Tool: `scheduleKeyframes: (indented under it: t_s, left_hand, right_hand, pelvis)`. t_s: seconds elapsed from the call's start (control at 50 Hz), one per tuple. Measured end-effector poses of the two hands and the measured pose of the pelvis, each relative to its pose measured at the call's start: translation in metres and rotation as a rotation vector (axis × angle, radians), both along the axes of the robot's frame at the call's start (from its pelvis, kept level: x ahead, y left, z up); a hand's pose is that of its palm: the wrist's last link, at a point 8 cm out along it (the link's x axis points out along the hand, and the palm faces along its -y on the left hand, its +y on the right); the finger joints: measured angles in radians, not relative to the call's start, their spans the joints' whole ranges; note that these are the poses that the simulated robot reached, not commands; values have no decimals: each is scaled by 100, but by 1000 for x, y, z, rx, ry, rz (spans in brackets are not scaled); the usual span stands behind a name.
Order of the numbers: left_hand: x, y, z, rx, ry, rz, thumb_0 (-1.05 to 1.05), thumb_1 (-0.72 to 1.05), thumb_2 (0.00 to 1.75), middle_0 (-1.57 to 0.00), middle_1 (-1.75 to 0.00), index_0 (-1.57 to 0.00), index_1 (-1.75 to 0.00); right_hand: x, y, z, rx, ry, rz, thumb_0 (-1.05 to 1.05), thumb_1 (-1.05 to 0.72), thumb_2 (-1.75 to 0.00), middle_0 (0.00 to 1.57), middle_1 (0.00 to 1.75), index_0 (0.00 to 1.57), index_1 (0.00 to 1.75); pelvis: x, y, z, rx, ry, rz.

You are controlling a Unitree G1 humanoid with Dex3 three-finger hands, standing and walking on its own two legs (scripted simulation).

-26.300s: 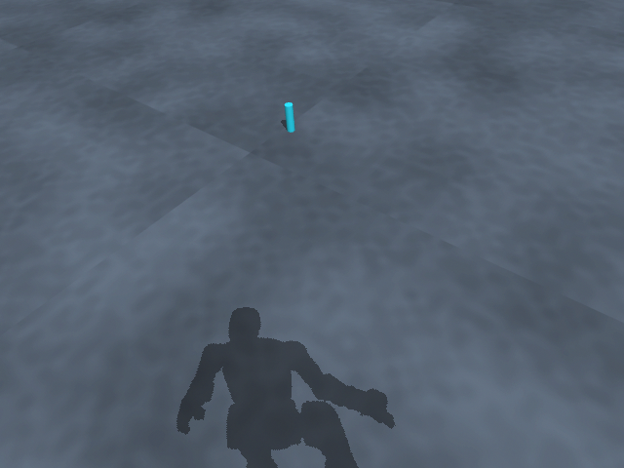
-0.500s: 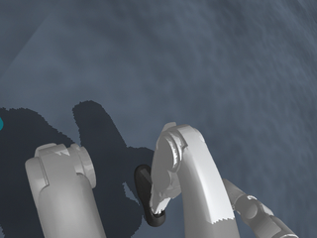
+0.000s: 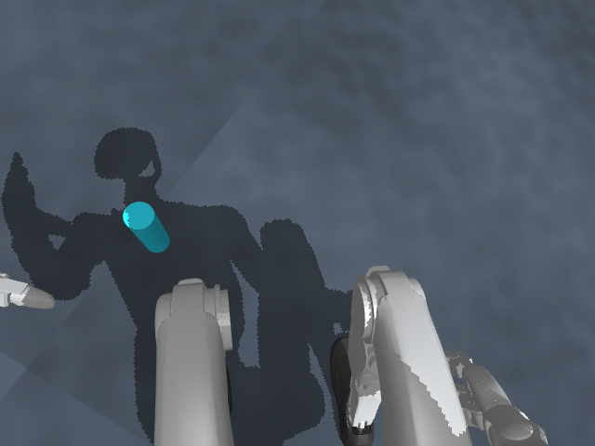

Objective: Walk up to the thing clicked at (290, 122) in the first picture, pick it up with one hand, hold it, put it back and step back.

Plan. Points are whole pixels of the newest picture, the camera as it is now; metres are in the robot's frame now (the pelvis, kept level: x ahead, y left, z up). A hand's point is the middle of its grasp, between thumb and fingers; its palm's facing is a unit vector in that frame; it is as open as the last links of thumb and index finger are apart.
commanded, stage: home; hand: left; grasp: from the side
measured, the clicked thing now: (149, 229) +0.44 +0.26 -0.28
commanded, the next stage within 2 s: none
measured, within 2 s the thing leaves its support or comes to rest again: neither
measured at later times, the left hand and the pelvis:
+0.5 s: hand out of the picture +0.27 +0.26 +0.12, palm faces +0.21 -0.89 -0.41, open 17.5 cm; pelvis +0.05 -0.02 +0.22, yaw +6 degrees
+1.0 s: hand out of the picture +0.24 +0.20 +0.30, palm faces +0.22 -0.93 -0.31, open 17.6 cm; pelvis +0.10 +0.00 +0.35, yaw +7 degrees
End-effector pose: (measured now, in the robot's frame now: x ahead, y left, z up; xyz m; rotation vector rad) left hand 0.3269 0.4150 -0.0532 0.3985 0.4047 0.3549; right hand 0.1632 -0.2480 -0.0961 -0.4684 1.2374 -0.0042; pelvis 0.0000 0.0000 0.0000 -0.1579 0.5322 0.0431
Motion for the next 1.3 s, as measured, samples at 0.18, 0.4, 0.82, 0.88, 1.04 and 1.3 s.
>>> scheduleKeyframes:
  t_s: [0.18,0.4,0.82,0.88,1.04,1.3]
  left_hand:
    - [-43,-53,69,2,186,3,-2,-57,4,-5,-5,-5,-5]
    - [-71,-97,170,-74,288,92,-1,-56,5,-6,-5,-6,-5]
    - [-96,-157,341,-205,336,102,-1,-55,5,-5,-5,-5,-5]
    - [-99,-163,362,-208,306,90,-1,-56,4,-5,-5,-5,-5]
    - [-112,-170,385,-221,279,82,-1,-58,3,-5,-4,-5,-5]
    - [-119,-178,382,-237,301,96,-1,-58,3,-5,-5,-5,-5]
  right_hand:
    - [21,2,50,85,-58,-80,0,-90,-90,20,30,20,30]
    - [76,-1,174,76,-270,-91,0,-90,-90,20,30,20,30]
    - [92,22,356,66,-495,-147,0,-89,-90,20,30,20,30]
    - [94,27,367,80,-525,-149,1,-89,-90,20,30,20,30]
    - [107,38,384,120,-589,-114,1,-89,-90,20,30,20,30]
    - [115,27,391,111,-616,-69,1,-89,-90,20,30,20,30]
  pelvis:
    - [8,-9,72,56,49,10]
    - [33,-18,178,94,-12,35]
    - [89,-2,330,117,-273,75]
    - [93,1,340,121,-305,78]
    - [96,1,351,131,-354,83]
    - [93,-8,355,142,-380,90]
